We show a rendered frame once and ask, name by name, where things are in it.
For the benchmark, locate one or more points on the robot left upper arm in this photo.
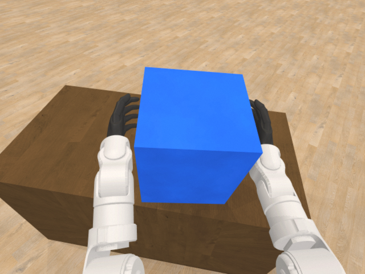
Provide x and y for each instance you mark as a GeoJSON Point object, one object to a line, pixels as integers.
{"type": "Point", "coordinates": [116, 264]}

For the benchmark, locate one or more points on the right robot hand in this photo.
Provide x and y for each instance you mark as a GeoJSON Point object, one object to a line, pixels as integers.
{"type": "Point", "coordinates": [262, 122]}

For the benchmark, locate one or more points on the robot left forearm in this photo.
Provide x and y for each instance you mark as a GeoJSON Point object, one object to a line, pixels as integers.
{"type": "Point", "coordinates": [113, 222]}

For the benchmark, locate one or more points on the carton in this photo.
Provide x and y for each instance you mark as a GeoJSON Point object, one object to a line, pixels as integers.
{"type": "Point", "coordinates": [196, 138]}

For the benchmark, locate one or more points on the pedestal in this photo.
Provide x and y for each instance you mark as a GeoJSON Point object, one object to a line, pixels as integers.
{"type": "Point", "coordinates": [47, 175]}

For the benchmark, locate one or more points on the left robot hand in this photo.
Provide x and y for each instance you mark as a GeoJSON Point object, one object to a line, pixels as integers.
{"type": "Point", "coordinates": [118, 119]}

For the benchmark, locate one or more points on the robot right upper arm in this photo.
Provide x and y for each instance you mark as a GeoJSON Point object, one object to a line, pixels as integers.
{"type": "Point", "coordinates": [308, 261]}

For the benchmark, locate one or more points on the robot right forearm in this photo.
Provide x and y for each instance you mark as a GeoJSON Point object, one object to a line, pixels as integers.
{"type": "Point", "coordinates": [290, 229]}

